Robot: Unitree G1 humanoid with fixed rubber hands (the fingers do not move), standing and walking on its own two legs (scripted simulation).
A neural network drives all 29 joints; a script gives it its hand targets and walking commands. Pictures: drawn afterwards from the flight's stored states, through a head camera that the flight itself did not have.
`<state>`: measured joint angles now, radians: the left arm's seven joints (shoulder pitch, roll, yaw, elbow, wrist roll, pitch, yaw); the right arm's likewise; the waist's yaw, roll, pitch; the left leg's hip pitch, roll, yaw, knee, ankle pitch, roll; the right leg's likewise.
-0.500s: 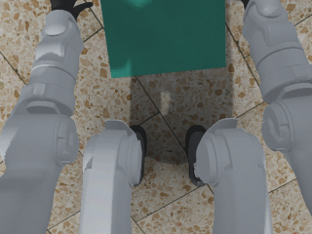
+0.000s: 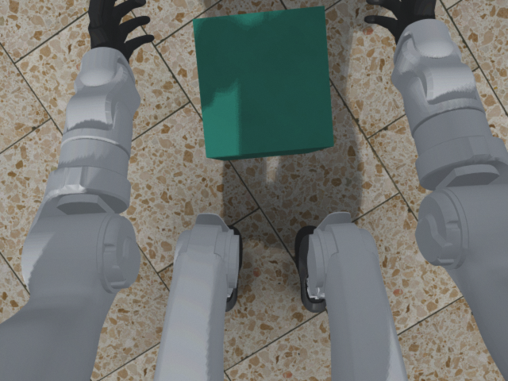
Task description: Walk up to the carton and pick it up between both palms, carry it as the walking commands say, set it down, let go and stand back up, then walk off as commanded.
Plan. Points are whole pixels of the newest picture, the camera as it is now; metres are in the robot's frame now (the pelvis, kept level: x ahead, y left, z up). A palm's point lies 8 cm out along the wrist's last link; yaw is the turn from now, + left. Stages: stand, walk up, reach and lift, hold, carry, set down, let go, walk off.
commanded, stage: set down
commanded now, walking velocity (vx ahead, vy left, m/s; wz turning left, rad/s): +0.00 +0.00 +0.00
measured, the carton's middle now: (262, 100) +0.51 +0.01 -0.33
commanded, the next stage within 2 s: let go in 0.82 s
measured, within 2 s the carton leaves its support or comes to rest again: neither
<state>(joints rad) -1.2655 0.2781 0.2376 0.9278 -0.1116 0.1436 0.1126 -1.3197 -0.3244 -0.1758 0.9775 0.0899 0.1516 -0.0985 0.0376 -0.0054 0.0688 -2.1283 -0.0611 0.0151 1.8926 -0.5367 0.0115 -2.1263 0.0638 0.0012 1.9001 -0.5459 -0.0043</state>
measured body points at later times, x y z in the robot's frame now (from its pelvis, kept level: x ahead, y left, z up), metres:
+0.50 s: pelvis +0.02 +0.00 +0.14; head +0.33 +0.00 +0.46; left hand +0.54 +0.21 +0.03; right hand +0.57 -0.18 +0.03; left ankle +0.10 +0.10 -0.42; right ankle +0.10 -0.11 -0.42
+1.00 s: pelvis +0.05 +0.00 +0.23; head +0.36 +0.00 +0.57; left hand +0.52 +0.21 +0.10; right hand +0.54 -0.18 +0.10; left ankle +0.10 +0.10 -0.42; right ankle +0.10 -0.11 -0.42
